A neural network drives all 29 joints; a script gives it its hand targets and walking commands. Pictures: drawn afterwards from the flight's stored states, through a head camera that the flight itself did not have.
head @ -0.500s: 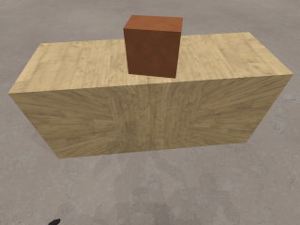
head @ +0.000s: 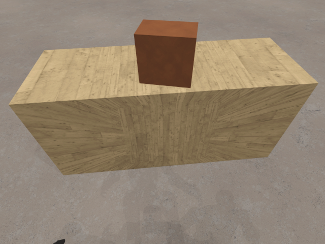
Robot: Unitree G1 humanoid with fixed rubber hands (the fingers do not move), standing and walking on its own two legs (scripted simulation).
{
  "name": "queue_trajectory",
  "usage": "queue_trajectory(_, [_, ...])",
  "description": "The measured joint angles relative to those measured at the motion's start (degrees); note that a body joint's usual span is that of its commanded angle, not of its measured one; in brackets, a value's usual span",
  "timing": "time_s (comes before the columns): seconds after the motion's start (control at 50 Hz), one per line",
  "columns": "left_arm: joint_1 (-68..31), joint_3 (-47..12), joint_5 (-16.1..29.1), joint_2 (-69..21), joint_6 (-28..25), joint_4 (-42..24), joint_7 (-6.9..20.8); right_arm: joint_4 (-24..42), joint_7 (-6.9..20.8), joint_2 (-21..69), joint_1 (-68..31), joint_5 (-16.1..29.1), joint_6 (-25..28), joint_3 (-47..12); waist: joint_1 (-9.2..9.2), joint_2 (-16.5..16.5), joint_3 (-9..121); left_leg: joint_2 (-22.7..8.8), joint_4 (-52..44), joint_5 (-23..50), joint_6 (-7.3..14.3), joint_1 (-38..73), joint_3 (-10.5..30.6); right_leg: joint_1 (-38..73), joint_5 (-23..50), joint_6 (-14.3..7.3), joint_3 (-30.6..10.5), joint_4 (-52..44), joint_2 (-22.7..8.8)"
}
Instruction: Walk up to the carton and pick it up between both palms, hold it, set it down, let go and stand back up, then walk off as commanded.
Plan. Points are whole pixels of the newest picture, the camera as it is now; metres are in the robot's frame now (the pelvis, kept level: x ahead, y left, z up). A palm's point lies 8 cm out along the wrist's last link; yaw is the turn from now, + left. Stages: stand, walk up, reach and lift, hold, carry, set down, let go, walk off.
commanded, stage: stand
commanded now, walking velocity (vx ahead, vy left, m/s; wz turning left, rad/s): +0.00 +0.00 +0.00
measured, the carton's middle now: (167, 54) +0.94 +0.02 +0.01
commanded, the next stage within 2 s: none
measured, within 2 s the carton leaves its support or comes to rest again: neither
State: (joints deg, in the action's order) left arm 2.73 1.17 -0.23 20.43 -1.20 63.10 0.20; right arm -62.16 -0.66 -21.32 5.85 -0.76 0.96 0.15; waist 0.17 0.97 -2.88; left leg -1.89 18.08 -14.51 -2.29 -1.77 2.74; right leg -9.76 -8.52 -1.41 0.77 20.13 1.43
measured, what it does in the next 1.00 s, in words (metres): stands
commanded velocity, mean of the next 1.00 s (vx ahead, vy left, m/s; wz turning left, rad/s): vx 0.00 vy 0.00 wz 0.00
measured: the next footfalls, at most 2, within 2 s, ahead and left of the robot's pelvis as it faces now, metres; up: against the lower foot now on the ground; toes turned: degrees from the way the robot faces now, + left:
none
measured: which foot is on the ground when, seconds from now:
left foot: down 0.00-1.00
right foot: down 0.00-1.00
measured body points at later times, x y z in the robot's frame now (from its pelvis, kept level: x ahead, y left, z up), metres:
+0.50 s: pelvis +0.00 +0.00 +0.00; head +0.01 -0.01 +0.45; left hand +0.10 +0.31 -0.12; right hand +0.08 -0.31 -0.13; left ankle -0.05 +0.15 -0.75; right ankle +0.03 -0.10 -0.75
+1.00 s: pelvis +0.00 +0.01 +0.00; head +0.01 +0.01 +0.45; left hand +0.11 +0.31 -0.12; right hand +0.08 -0.30 -0.13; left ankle -0.05 +0.15 -0.75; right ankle +0.03 -0.10 -0.75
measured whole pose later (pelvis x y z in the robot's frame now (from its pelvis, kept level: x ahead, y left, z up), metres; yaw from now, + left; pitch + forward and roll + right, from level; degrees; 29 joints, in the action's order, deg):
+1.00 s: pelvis +0.00 +0.01 +0.00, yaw -1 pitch -2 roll +0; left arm 4.0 0.8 -0.3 21.1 -1.4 62.5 0.0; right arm -61.3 -0.4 -21.1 7.4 -1.0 0.6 0.2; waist 0.3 0.3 -3.1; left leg -2.1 18.6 -15.0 -2.0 -1.6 1.7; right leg -9.5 -8.3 -0.9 0.1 19.8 1.4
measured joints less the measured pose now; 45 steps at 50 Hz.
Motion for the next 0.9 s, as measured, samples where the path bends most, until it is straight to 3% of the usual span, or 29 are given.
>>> queue_trajectory(0.9, [1.1,-0.4,0.2,0.2,-0.2,-0.4,-0.2,1.0,0.3,-0.1,1.4,0.1,-0.5,0.4,-0.23,-0.4,0.0,-0.2,0.9,-0.6,0.3,-0.1,-0.8,0.1,0.0,0.5,-0.4,0.0,-0.1])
